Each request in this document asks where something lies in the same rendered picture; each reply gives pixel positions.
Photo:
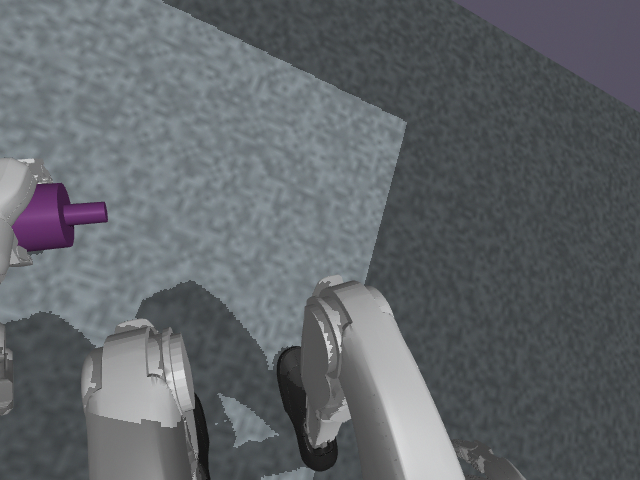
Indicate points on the left robot foot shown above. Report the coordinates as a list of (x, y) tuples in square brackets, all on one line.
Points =
[(202, 439)]

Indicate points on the left robot hand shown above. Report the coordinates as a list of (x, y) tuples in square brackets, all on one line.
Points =
[(18, 180)]

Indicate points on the bottle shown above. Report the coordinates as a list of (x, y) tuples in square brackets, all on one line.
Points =
[(48, 220)]

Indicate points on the right robot foot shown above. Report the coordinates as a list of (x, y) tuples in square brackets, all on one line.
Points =
[(294, 401)]

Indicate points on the right robot hand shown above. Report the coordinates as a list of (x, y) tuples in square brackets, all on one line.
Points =
[(483, 460)]

